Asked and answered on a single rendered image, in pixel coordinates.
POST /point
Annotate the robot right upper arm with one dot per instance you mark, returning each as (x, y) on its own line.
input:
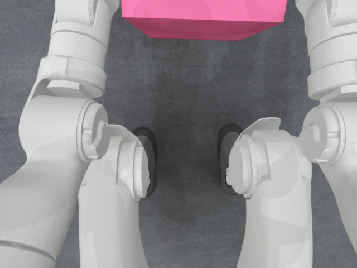
(329, 138)

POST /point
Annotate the robot right forearm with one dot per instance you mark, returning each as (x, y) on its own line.
(331, 31)

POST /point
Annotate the right robot shin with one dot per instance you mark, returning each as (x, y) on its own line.
(269, 123)

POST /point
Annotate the carton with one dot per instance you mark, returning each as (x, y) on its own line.
(225, 20)

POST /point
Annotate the right robot thigh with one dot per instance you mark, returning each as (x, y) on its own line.
(278, 232)

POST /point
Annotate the robot left forearm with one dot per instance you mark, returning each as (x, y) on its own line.
(74, 66)

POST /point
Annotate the robot left upper arm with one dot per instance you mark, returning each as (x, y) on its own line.
(60, 136)

